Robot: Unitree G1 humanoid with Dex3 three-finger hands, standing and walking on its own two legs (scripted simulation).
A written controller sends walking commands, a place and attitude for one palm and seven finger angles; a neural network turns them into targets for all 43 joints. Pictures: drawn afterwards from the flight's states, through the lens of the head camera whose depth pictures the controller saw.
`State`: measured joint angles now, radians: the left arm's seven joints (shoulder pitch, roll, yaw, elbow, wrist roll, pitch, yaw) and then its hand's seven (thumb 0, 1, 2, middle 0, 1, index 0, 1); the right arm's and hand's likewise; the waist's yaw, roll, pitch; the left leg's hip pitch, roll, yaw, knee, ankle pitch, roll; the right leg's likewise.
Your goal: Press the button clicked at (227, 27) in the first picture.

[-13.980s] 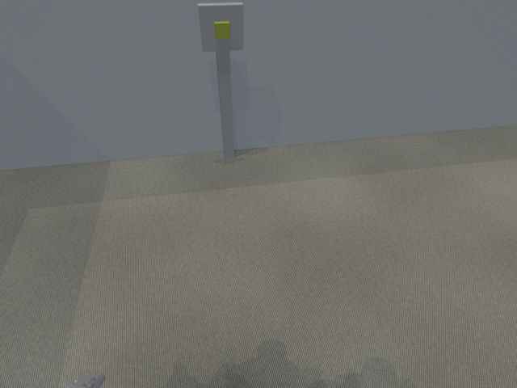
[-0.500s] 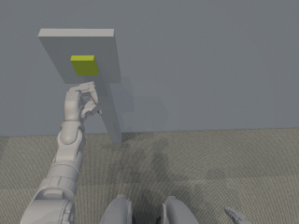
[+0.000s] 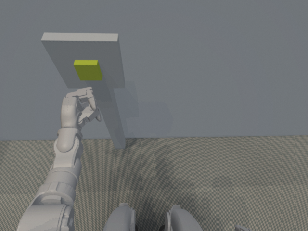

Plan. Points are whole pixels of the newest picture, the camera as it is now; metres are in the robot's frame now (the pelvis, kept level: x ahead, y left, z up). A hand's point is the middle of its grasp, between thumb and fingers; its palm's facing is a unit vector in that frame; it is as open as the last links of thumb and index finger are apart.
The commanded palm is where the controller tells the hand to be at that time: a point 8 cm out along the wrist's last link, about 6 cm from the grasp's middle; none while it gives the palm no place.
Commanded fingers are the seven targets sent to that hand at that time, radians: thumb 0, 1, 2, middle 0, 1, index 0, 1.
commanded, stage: aim a knuckle at the button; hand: left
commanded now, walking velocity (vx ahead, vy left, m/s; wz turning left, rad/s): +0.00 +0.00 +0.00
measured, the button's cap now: (88, 69) +0.53 +0.18 +0.06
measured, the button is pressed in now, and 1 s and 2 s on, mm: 0 0 12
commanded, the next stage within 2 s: press the button with the knuckle in 0.48 s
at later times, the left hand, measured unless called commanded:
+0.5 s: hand (98, 108) +0.42 +0.15 +0.03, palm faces +0.03 -1.00 +0.00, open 3.1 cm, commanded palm +0.40 +0.20 +0.03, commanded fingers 0.00 0.90 0.90 -1.30 -1.50 -1.30 -1.50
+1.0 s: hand (103, 95) +0.47 +0.14 +0.03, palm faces +0.04 -1.00 -0.02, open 3.1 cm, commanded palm +0.44 +0.19 +0.03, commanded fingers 0.00 0.90 0.90 -1.30 -1.50 -1.30 -1.50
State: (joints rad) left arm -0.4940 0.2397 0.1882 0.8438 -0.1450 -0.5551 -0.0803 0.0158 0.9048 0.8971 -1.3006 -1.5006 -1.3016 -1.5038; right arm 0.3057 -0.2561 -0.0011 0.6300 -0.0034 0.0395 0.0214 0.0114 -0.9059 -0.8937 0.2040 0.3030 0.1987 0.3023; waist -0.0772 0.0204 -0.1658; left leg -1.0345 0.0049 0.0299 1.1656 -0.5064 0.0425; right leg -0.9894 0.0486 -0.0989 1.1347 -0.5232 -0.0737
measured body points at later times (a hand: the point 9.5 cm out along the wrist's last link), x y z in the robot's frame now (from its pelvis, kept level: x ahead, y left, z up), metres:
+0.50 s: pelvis +0.00 +0.01 +0.00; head +0.11 +0.02 +0.43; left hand +0.42 +0.21 +0.03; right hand +0.07 -0.24 -0.13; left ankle +0.02 +0.09 -0.64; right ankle +0.01 -0.08 -0.64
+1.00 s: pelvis +0.00 +0.01 -0.01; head +0.12 +0.03 +0.42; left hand +0.46 +0.20 +0.03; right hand +0.05 -0.25 -0.13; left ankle +0.02 +0.09 -0.64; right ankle +0.01 -0.08 -0.64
